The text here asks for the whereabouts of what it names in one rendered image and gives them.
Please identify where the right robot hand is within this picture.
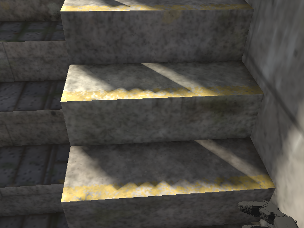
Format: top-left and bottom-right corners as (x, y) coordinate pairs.
(237, 200), (298, 228)

